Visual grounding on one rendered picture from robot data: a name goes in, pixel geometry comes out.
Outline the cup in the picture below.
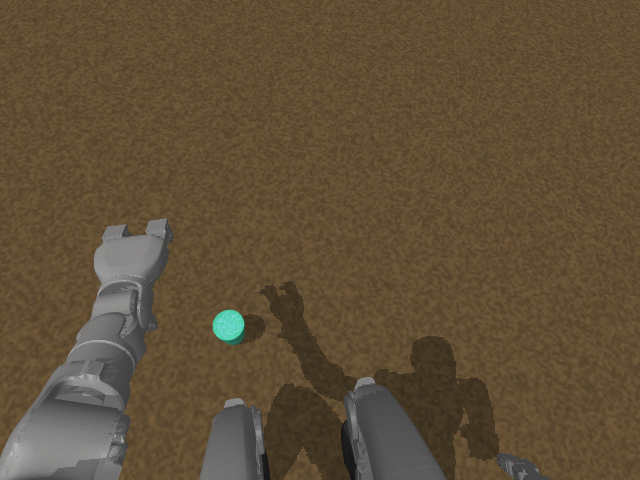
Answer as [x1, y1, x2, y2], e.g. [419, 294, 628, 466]
[213, 310, 245, 345]

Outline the right robot hand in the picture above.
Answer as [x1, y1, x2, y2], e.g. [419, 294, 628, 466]
[496, 453, 551, 480]

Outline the right robot foot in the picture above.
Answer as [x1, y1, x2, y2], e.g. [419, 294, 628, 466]
[341, 420, 357, 480]

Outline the left robot arm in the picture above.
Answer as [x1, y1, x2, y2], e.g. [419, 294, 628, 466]
[0, 276, 153, 480]

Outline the left robot hand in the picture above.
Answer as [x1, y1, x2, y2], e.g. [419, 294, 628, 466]
[94, 218, 173, 331]

